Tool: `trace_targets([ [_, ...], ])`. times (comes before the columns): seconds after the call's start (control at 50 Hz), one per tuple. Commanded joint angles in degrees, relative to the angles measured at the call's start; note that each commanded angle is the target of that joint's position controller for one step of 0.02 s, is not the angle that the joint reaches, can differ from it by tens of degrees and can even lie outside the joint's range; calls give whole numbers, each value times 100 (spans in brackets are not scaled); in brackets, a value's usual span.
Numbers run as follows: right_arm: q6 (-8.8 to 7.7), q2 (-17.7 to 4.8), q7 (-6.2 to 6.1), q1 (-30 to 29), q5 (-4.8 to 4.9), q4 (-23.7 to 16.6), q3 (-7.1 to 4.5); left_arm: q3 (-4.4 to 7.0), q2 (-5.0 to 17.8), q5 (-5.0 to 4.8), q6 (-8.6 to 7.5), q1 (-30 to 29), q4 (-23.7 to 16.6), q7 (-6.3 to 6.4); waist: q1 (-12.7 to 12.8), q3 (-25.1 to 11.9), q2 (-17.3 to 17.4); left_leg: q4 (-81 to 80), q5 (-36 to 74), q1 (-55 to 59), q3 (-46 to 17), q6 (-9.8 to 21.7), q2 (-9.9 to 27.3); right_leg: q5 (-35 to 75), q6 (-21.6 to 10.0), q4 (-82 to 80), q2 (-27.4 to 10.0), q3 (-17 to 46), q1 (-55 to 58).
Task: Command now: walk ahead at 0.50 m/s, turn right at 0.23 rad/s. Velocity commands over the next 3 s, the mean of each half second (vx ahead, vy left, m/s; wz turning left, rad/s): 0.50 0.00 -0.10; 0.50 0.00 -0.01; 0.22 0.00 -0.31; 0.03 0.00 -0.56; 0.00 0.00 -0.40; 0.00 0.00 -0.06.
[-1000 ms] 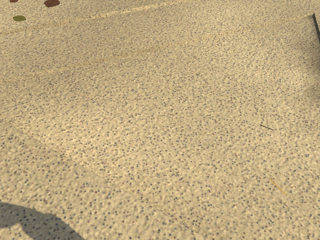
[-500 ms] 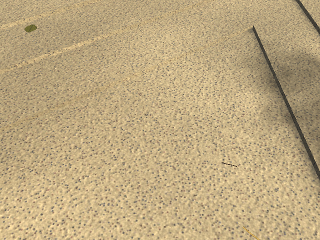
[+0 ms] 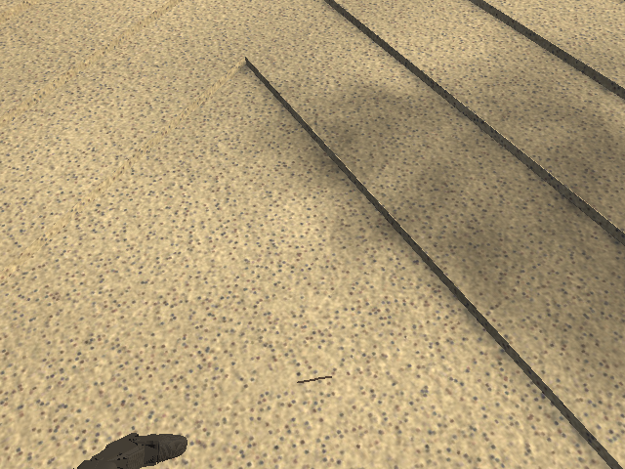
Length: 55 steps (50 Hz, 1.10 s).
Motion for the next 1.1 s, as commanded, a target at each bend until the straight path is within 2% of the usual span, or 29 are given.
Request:
trace_targets([
  [0.02,152,-805,54,-252,58,-169,-311,156,293,14,11,93,-60,-40,603,677,386,-312,2996,-641,-986,793,901,209,-228,-1090,58,-214,1306],
  [0.06,172,-701,121,-274,-40,-104,-352,398,663,168,5,1946,613,43,1480,-54,113,2371,3578,-1469,-630,591,446,806,-590,-1450,-133,-278,3734],
  [0.08,35,-219,208,98,-95,-160,-278,423,915,365,-3,2648,860,120,1480,-956,-866,4970,-124,-3449,-643,356,9,3534,-964,308,-1064,475,5848],
  [0.1,-147,-498,283,440,81,-352,-240,504,1116,267,47,3043,822,197,1622,-1903,-1145,5408,39,-4427,-1612,337,14,3308,-1548,983,-1704,1449,6830],
  [0.12,-229,-826,264,50,145,-638,-336,590,1279,164,156,2949,842,254,1606,-2016,-954,5448,270,-4988,-1543,231,180,1300,-1901,303,-1936,2092,6632],
  [0.14,-244,-763,167,-565,179,-964,-333,598,1296,127,194,2663,885,318,1390,-1509,-549,5529,840,-5562,-1095,129,319,-957,-2007,-556,-2011,2582,5865],
  [0.16,-223,-719,32,-1021,140,-1087,-364,482,981,161,107,1885,639,388,1091,-1152,131,4412,2240,-5422,-1231,182,529,-2664,-1791,-1206,-2111,2833,4697],
  [0.18,-120,-730,-55,-1153,19,-1066,-391,417,769,205,10,1364,564,382,788,-601,269,4123,2601,-5035,-1252,120,656,-2636,-1748,-1426,-2104,3072,3609],
  [0.2,10,-647,-52,-1169,-89,-995,-421,323,594,225,-49,928,547,373,450,102,455,3224,2901,-4391,-1326,-38,768,-1917,-1553,-1625,-1771,2430,2214],
  [0.22,74,-573,-42,-1097,-145,-948,-444,321,559,284,-86,742,497,345,313,339,345,2400,2928,-3806,-1404,-121,896,-1941,-1427,-1728,-1526,1925,1470],
  [0.26,51,-576,-46,-1411,-204,-1055,-480,387,710,351,-145,896,589,438,376,393,-65,1198,3464,-3198,-1299,-193,873,-1552,-1282,-1859,-1008,1211,1036],
  [0.3,20,-491,30,-1956,-211,-1179,-441,437,787,263,-131,1170,686,556,592,247,-182,-176,4333,-2600,-1112,-68,720,-1213,-1126,-1864,-705,627,1018],
  [0.38,57,-475,174,-2945,-60,-1443,-409,529,924,78,-56,1815,932,604,1020,272,-45,-1455,4741,-2413,-968,131,438,-2054,-975,-1945,-890,718,1899],
  [0.44,-13,-655,295,-3397,-93,-1634,-462,560,992,72,26,2051,1058,576,1132,390,27,-2032,4137,-2453,-835,392,257,-2188,-810,-1599,-1026,797,2656],
  [0.48,-38,-812,327,-2921,-121,-1524,-557,547,997,125,77,2050,1080,557,825,64,-18,-2327,3855,-1449,-590,576,11,-1352,-600,-939,-840,607,2734],
  [0.5,-44,-1105,307,-2044,-137,-1284,-697,486,846,181,72,2003,1044,550,449,-478,144,-2181,4115,-173,-730,775,112,-827,-418,125,-509,278,2363],
  [0.52,-48,-1672,285,-1088,-219,-1135,-850,341,386,248,-18,2356,926,524,277,-1434,1083,-2107,4240,2226,-2434,1475,1386,-2023,-15,2273,149,-227,471],
  [0.54,-10,-1732,336,-479,-123,-932,-892,283,339,276,-158,2472,919,484,142,-2121,2024,-3035,3010,3198,-4619,1965,2111,-5021,170,3623,606,4,-792],
  [0.56,2,-1408,323,-686,-112,-995,-790,436,834,158,-206,2026,878,471,99,-1575,1547,-3308,2109,2958,-4644,1769,2015,-4957,123,4204,332,307,-1526],
  [0.58,17,-1302,299,-1259,-149,-1125,-736,470,932,103,-216,1510,718,505,207,-815,1140,-3460,2297,2083,-3947,1593,1874,-4415,70,4126,46,138,-1703],
  [0.62,9,-1038,311,-2031,-217,-1225,-660,492,785,224,-144,1296,710,579,642,-119,779,-3835,3275,475,-2938,1469,1477,-3699,56,3393,-347,57,-1007],
  [0.7,-62,-984,305,-2077,-183,-1054,-676,502,485,252,9,1386,770,608,959,-31,788,-4342,4110,-105,-2077,1446,1183,-2970,120,2576,-425,3,-494],
  [0.84,-24,-1099,195,-1465,-87,-589,-720,445,301,244,-62,68,454,490,649,286,693,-4456,4394,133,-1301,1269,996,-1314,257,501,-233,-170,-366],
  [0.96,58,-1207,179,-1109,-33,-200,-779,404,405,172,-141,-748,159,334,450,614,768,-4072,4630,990,-1362,1231,1343,-1941,75,-305,-105,-282,-320],
  [1.0,105,-1305,161,-1211,-19,-145,-813,456,544,160,-192,-493,198,315,669,451,895,-3667,5498,1159,-1357,1130,1403,-2385,-93,-499,46,-433,258],
  [1.04,142,-1178,138,-1461,-28,-202,-752,688,976,221,-224,944,668,357,1368,-400,780,-2076,7017,785,-944,848,911,-2067,-386,-661,246,-595,2361],
  [1.06,127,-1027,109,-1517,-170,-396,-669,802,1459,335,-219,1983,877,405,1657,-1309,63,-223,5479,-399,-599,534,494,-877,-812,-400,-896,686,4140],
  [1.08,19,-358,170,-777,-202,-362,-473,818,1678,332,-166,2098,1006,363,1213,-1973,-1474,1584,1296,-2488,-767,142,-493,-530,-1797,-881,-2034,3014,5786],
  [1.1,-81,-961,194,-1001,-146,-285,-605,661,1147,242,-122,2033,934,354,1364,-1916,-878,2216,939,-2873,-1378,152,-236,-320,-1688,-1043,-1855,3035,5585],
])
